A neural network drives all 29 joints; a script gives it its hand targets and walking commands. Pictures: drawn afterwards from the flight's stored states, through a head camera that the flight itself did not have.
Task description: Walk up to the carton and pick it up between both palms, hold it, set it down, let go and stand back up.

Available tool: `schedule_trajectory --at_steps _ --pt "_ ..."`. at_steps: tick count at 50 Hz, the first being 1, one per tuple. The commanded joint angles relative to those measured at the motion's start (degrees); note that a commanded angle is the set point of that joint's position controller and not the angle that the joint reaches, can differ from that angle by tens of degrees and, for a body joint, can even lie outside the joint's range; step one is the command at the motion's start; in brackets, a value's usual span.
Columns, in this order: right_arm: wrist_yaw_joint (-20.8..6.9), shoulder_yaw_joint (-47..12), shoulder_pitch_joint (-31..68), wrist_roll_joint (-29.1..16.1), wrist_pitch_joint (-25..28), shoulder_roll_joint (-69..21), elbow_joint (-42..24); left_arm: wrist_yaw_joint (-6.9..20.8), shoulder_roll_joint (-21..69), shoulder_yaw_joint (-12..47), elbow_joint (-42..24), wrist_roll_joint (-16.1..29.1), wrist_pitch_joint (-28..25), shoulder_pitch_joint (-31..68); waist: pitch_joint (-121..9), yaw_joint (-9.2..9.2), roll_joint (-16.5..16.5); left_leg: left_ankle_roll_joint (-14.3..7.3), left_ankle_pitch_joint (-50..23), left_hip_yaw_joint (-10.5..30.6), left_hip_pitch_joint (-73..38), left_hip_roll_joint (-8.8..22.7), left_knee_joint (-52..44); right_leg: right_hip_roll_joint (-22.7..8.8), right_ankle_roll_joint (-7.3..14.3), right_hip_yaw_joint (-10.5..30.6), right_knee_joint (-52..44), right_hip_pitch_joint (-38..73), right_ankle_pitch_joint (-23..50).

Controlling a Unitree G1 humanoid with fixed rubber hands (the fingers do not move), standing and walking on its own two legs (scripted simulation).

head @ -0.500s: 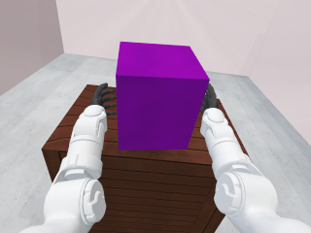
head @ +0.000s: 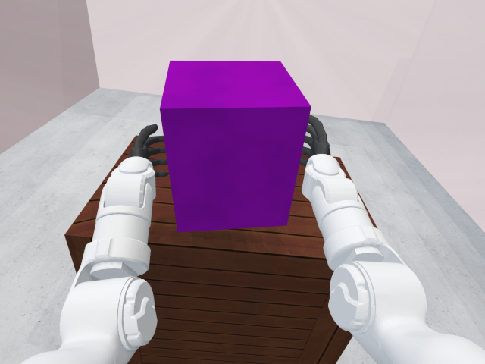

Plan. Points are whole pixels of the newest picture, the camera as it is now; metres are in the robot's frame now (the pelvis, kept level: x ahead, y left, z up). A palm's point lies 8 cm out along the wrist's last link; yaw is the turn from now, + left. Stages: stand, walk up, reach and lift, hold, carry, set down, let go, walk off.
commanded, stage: reach and lift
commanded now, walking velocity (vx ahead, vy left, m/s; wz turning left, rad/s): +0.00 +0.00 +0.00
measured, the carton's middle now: (229, 145) +0.46 +0.03 +0.21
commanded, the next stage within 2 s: hold in 0.88 s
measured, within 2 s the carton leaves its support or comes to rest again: neither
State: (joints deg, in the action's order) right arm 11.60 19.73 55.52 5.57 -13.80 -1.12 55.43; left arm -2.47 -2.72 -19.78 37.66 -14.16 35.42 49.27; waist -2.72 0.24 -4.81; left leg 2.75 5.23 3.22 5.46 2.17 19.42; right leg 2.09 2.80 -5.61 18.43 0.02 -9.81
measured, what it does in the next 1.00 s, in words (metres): stands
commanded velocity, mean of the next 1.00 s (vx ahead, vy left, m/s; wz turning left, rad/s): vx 0.00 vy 0.00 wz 0.00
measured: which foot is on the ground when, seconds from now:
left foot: down 0.00-1.00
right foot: down 0.00-1.00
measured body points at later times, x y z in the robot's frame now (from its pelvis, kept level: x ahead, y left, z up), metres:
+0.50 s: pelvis -0.01 +0.00 +0.00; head -0.10 +0.04 +0.44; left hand +0.38 +0.19 +0.22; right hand +0.39 -0.11 +0.25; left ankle +0.07 +0.14 -0.74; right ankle +0.02 -0.09 -0.74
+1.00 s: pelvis -0.01 +0.00 +0.00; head -0.12 +0.04 +0.43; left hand +0.36 +0.19 +0.23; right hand +0.38 -0.10 +0.28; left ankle +0.07 +0.14 -0.74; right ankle +0.02 -0.09 -0.74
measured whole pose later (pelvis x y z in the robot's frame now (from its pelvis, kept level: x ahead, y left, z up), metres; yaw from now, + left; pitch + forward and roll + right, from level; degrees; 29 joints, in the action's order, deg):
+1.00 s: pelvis -0.01 +0.00 +0.00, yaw +0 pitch -11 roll -1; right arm 13.7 17.9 59.6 1.2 -22.1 -1.1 53.3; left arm -2.9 -3.4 -19.6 30.7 -14.2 43.5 49.3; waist -4.0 0.5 -4.8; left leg 2.7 4.5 3.2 4.6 2.2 19.4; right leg 2.0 2.8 -5.6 19.9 0.2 -9.8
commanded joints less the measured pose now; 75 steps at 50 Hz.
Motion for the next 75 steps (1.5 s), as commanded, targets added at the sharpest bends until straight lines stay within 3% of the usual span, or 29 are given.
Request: schedule_trajectory --at_steps 1,3,5,7,9,11,16,19,22,23,24,29,32,37,38,39,41,43,46,48,49,53,55,60,62,64,67,71,75 --pt "-7.39 -15.69 46.01 -11.27 1.14 -29.92 -10.79 11.29 31.24 23.19 -20.82 7.39 -5.91 57.58 -27.12 10.19 9.05 -0.46 -4.53 -4.97 -10.9 -4.89 -1.69 -1.85 -6.98 2.24 -2.54 5.56 11.4" --pt "-7.32 -16.79 46.8 -12.29 1.34 -30.25 -13.32 11.16 31.67 24.87 -22.84 8.48 -5.98 57.73 -29.79 10.02 10.3 -0.06 -7.56 -5.1 -11.97 -5.09 -0.6 -1.74 -6.97 2.17 -1.84 5.98 14.13" --pt "-7.42 -16.18 45.87 -12.33 0.77 -29.76 -11.1 10.84 32.24 24.76 -24.0 8.39 -5.86 58.74 -28.39 10.3 10.43 0.27 -7.59 -4.98 -12.27 -4.93 -0.89 -1.38 -6.68 1.82 -2.0 4.9 12.81" --pt "-7.48 -16.61 48.18 -12.39 0.66 -30.43 -12.41 10.96 31.57 24.17 -21.95 8.29 -5.52 58.81 -27.94 9.41 9.61 -0.12 -5.04 -5.2 -10.91 -4.95 -1.31 -1.68 -6.9 2.06 -2.3 4.67 10.92" --pt "-7.35 -16.58 47.23 -12.52 0.46 -30.08 -13.11 10.89 31.89 24.96 -22.99 8.86 -5.39 58.76 -29.19 10.18 10.27 0.07 -5.93 -5.19 -11.38 -5.0 -0.99 -1.62 -6.86 1.83 -1.96 5.14 12.15" --pt "-7.52 -15.34 48.09 -11.65 -0.03 -30.19 -10.35 11.1 30.97 23.17 -20.25 8.13 -5.37 60.08 -25.61 9.89 9.59 -0.54 -1.47 -5.17 -9.53 -4.91 -2.1 -2.06 -6.84 2.09 -2.8 3.26 7.3" --pt "-7.36 -17.74 48.37 -13.78 -0.63 -30.95 -13.4 10.89 31.44 24.78 -25.17 8.57 -4.72 60.1 -29.86 9.48 10.09 -0.17 -6.06 -5.27 -11.32 -5.11 -0.94 -1.58 -7.12 2.06 -1.79 5.5 11.93" --pt "-7.45 -17.38 48.28 -14.3 -1.48 -30.76 -11.7 10.51 31.41 25.21 -26.15 9.33 -4.55 62.94 -29.43 9.6 11.03 0.2 -5.29 -4.97 -11.4 -4.81 -0.64 -1.55 -6.8 2.04 -1.82 3.69 10.23" --pt "-7.1 -17.8 47.87 -14.36 -2.2 -30.47 -12.89 10.69 31.12 25.01 -25.68 8.91 -3.7 61.68 -28.71 10.01 10.75 -0.09 -3.92 -5.19 -10.4 -5.05 -1.02 -1.69 -6.97 2.05 -2.06 4.49 9.62" --pt "-6.89 -19.0 49.52 -15.3 -1.85 -31.34 -16.59 10.79 31.65 25.9 -26.78 9.73 -3.55 60.75 -31.35 9.98 9.68 -0.14 -5.47 -4.95 -10.9 -4.93 -0.44 -1.6 -7.17 2.16 -1.62 5.61 11.48" --pt "-7.09 -17.83 49.62 -14.66 -2.34 -30.78 -13.66 10.61 31.78 25.85 -26.13 9.62 -3.54 63.57 -29.24 10.05 10.82 -0.02 -2.75 -4.87 -10.24 -4.99 -1.14 -1.58 -6.86 2.05 -2.03 4.1 8.27" --pt "-7.02 -17.65 48.77 -15.21 -3.91 -29.77 -12.64 11.32 29.78 23.67 -24.41 8.38 -2.11 60.6 -26.69 9.25 9.37 -0.58 -1.82 -5.09 -8.64 -4.87 -1.58 -1.84 -7.02 2.39 -2.33 4.38 7.29" --pt "-7.39 -17.33 48.55 -15.77 -4.33 -29.73 -13.49 10.8 31.72 25.63 -28.23 9.54 -1.98 63.0 -29.79 9.9 11.15 0.13 -2.68 -5.02 -9.61 -4.66 -1.21 -1.08 -6.33 2.01 -1.54 4.34 7.28" --pt "-7.54 -17.94 50.68 -16.53 -5.26 -30.26 -13.2 10.34 31.35 26.3 -28.61 10.33 -1.73 65.91 -30.3 9.48 11.68 0.43 -1.17 -4.63 -9.2 -4.54 -1.54 -1.27 -6.32 2.26 -1.82 2.98 5.99" --pt "-7.41 -16.91 49.12 -16.13 -5.42 -29.72 -12.57 10.34 32.02 26.29 -27.86 10.25 -1.44 64.69 -29.37 10.41 12.39 0.68 -1.17 -4.86 -9.18 -4.53 -1.52 -1.15 -6.18 2.24 -1.86 2.52 6.04" --pt "-7.42 -17.33 50.91 -16.67 -5.43 -29.96 -13.73 10.32 31.72 25.65 -26.92 9.67 -1.04 63.81 -29.25 9.47 11.7 0.48 -1.57 -5.0 -9.13 -4.5 -1.2 -0.96 -6.25 2.32 -1.96 2.5 6.24" --pt "-7.57 -18.3 50.21 -17.29 -5.98 -29.54 -14.18 10.14 31.61 26.61 -30.28 10.34 -0.88 65.39 -30.9 9.54 12.53 0.81 -2.55 -4.62 -9.73 -4.33 -1.14 -0.87 -5.91 2.19 -1.49 3.29 7.56" --pt "-7.37 -17.98 49.76 -17.71 -6.45 -29.38 -13.9 10.14 32.22 26.86 -29.71 10.06 -0.25 64.85 -28.82 9.95 12.7 1.04 -2.0 -4.54 -8.85 -4.27 -1.18 -0.78 -5.82 2.39 -1.79 3.34 7.11" --pt "-7.29 -18.15 50.41 -18.1 -7.37 -29.31 -13.08 10.3 31.03 25.3 -28.32 9.49 0.43 64.58 -27.36 9.11 11.6 0.3 0.17 -4.75 -7.33 -4.41 -1.65 -0.95 -6.15 2.54 -2.18 2.74 4.33" --pt "-7.43 -16.66 51.43 -17.0 -7.9 -27.92 -11.42 10.67 30.63 24.09 -23.43 8.39 1.19 63.55 -23.93 9.4 11.52 0.01 3.47 -4.85 -5.74 -4.33 -2.56 -1.22 -5.93 2.45 -2.74 1.83 1.11" --pt "-7.32 -16.95 50.71 -17.49 -7.93 -28.6 -12.67 10.71 30.75 24.73 -26.64 8.87 1.0 63.82 -26.01 9.56 11.74 0.09 2.09 -4.83 -6.26 -4.41 -2.3 -1.22 -5.89 2.56 -2.35 2.72 2.87" --pt "-7.77 -15.53 51.07 -17.02 -8.29 -27.97 -10.58 10.52 31.23 25.46 -27.94 9.29 0.93 67.06 -27.08 9.88 13.1 0.83 3.48 -4.61 -6.16 -3.76 -2.84 -0.94 -5.2 2.23 -1.96 2.27 1.87" --pt "-7.8 -14.73 51.07 -16.71 -8.49 -27.18 -10.04 10.7 31.26 24.45 -25.23 8.95 1.16 65.71 -25.32 10.13 13.12 0.7 3.88 -4.36 -5.51 -3.79 -3.14 -0.94 -5.14 2.42 -2.41 1.7 1.16" --pt "-7.81 -16.18 50.02 -17.57 -8.65 -27.94 -11.16 10.48 30.95 25.56 -29.54 9.47 0.76 67.17 -28.2 10.04 13.99 1.17 1.61 -4.24 -6.68 -4.07 -2.29 -0.91 -5.35 2.43 -1.92 2.49 3.32" --pt "-7.68 -15.03 50.42 -16.67 -9.04 -27.01 -9.9 10.74 31.42 24.85 -25.64 9.27 1.48 65.6 -24.77 10.2 13.44 1.05 4.7 -4.34 -5.42 -3.86 -3.2 -1.12 -5.3 2.48 -2.66 1.43 0.44" --pt "-7.63 -15.21 50.51 -17.11 -8.78 -27.98 -11.17 10.86 30.53 24.68 -26.05 9.21 1.15 65.46 -26.18 10.02 12.21 0.61 3.08 -4.49 -5.25 -3.83 -2.75 -1.45 -5.6 2.61 -2.41 2.31 1.87" --pt "-7.92 -14.7 50.87 -16.93 -9.09 -27.64 -8.86 10.71 30.78 24.85 -26.43 8.75 1.18 67.54 -25.35 9.99 13.65 0.95 4.07 -4.27 -4.93 -3.93 -3.31 -1.36 -5.4 2.42 -2.35 1.5 0.9" --pt "-7.8 -17.17 51.42 -18.39 -8.42 -28.18 -13.59 10.13 31.46 26.7 -30.74 10.31 0.95 67.22 -29.96 10.07 13.65 1.28 -0.7 -4.11 -7.91 -3.94 -1.86 -0.82 -5.65 2.18 -1.56 2.41 5.31" --pt "-7.6 -15.78 51.87 -17.57 -9.19 -28.23 -10.83 10.48 31.0 24.88 -26.93 9.33 1.48 67.69 -26.56 9.89 12.57 0.6 3.0 -4.35 -6.11 -4.18 -2.98 -1.18 -5.81 2.32 -2.49 1.12 1.3"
